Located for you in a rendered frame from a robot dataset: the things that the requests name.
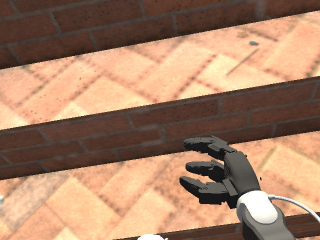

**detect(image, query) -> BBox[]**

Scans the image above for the robot right hand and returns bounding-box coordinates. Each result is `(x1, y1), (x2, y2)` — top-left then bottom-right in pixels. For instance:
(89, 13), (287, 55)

(179, 135), (262, 209)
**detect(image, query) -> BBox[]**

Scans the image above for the right robot forearm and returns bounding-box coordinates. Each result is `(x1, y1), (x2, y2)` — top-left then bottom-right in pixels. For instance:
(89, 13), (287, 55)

(236, 190), (297, 240)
